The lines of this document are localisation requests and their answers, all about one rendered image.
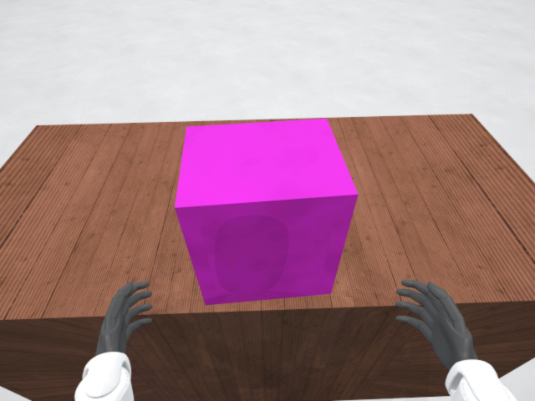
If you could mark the robot left hand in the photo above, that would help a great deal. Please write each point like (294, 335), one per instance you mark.
(116, 330)

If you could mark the robot left forearm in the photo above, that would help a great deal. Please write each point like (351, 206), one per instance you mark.
(106, 377)

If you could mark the robot right forearm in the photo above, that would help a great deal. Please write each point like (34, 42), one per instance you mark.
(476, 380)

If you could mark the robot right hand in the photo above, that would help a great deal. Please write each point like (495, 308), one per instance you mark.
(444, 326)

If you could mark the pedestal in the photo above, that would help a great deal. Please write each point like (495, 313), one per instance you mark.
(87, 208)

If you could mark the carton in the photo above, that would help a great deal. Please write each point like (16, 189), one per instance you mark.
(264, 208)

